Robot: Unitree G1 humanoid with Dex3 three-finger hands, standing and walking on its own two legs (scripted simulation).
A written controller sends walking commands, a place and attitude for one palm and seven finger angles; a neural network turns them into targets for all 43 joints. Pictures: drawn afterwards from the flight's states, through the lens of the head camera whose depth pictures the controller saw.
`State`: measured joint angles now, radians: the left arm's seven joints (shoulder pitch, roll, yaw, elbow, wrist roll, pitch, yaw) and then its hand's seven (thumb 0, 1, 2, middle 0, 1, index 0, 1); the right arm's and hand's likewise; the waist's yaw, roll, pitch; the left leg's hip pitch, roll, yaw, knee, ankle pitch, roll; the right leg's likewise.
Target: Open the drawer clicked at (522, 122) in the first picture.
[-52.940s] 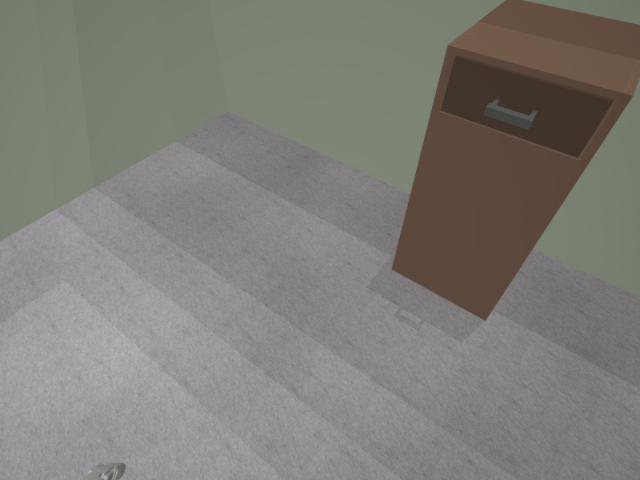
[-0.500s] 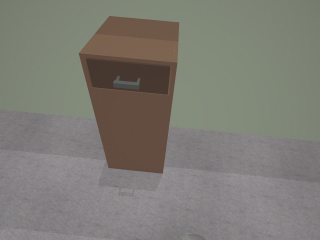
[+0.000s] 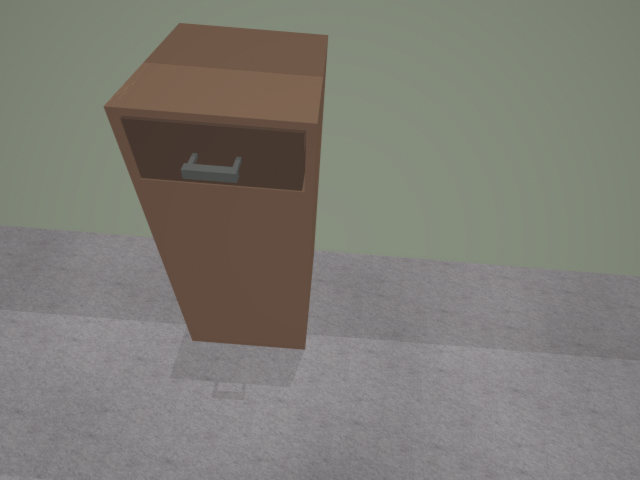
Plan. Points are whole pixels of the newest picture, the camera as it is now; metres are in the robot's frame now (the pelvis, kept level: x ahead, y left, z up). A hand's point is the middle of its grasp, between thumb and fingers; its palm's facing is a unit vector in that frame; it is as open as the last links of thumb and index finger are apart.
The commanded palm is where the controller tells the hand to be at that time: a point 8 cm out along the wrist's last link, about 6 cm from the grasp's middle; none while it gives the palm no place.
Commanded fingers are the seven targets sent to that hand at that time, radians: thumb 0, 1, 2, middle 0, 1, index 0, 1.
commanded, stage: look again from close up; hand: left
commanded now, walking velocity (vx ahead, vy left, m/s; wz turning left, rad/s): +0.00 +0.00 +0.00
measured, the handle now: (213, 166) +0.65 +0.24 +0.01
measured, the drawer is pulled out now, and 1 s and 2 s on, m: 0.00 0.00 0.00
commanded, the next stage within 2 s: shuffle to correct the standing spot in 0.10 s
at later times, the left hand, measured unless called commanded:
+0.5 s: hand out of the picture -0.03 +0.15 -0.18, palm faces +0.11 -0.99 -0.12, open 7.4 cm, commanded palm none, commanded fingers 0.00 0.90 0.90 -0.20 -0.30 -0.20 -0.30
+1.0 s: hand out of the picture +0.16 +0.19 -0.17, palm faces +0.10 -0.97 -0.23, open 7.3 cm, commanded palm none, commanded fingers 0.00 0.90 0.90 -0.20 -0.30 -0.20 -0.30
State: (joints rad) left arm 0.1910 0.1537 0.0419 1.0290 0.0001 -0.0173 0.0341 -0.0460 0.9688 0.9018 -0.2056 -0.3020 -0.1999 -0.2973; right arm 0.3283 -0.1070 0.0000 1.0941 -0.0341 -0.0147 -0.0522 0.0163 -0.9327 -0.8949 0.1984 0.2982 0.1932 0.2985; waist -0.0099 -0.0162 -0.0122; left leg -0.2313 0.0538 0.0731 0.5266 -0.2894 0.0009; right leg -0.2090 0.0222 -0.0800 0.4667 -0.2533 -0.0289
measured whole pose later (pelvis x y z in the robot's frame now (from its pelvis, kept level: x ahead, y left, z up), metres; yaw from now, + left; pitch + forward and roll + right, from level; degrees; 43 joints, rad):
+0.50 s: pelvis +0.04 +0.01 +0.00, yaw +1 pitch -1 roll -1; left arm 0.41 0.10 0.02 1.14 0.02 -0.02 0.02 0.01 0.91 0.90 -0.20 -0.30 -0.20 -0.30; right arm 0.34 -0.14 0.01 1.12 -0.02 0.00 -0.03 0.00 -0.92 -0.89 0.20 0.30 0.19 0.30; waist 0.03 0.01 0.01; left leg -0.17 0.05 0.08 0.55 -0.37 0.01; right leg -0.14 0.01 -0.08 0.48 -0.33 -0.03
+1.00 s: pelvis +0.12 +0.01 +0.00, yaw +2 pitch -1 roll +0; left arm 0.25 0.14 0.06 1.02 0.03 -0.05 0.03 0.01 0.92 0.90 -0.20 -0.30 -0.20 -0.30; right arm 0.36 -0.15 -0.03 1.12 -0.02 0.02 -0.01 0.01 -0.91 -0.89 0.20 0.30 0.20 0.30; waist 0.00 0.02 0.05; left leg -0.40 0.05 0.07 1.05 -0.42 0.02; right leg -0.26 -0.06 -0.16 0.55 -0.27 -0.03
